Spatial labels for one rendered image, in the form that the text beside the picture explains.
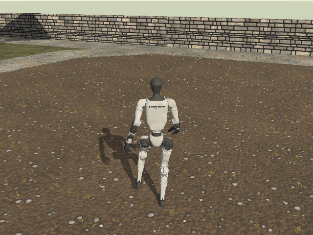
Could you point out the robot left forearm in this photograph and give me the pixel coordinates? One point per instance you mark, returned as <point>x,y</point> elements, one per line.
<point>131,134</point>

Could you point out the humanoid robot torso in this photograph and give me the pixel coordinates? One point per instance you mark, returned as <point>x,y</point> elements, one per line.
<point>156,117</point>

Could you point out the robot right shin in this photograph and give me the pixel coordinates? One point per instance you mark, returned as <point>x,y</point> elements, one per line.
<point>163,180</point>

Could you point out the right robot hand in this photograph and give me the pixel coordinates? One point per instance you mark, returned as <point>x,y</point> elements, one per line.
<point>175,132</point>

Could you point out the robot right upper arm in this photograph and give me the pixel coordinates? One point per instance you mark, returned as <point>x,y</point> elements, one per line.
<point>174,110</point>

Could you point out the robot right forearm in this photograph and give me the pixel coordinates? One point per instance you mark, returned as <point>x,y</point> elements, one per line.
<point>177,126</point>

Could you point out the left robot hand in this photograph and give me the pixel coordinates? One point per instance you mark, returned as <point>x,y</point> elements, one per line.
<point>126,148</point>

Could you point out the robot left upper arm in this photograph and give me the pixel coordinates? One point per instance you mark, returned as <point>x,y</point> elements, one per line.
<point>138,112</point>

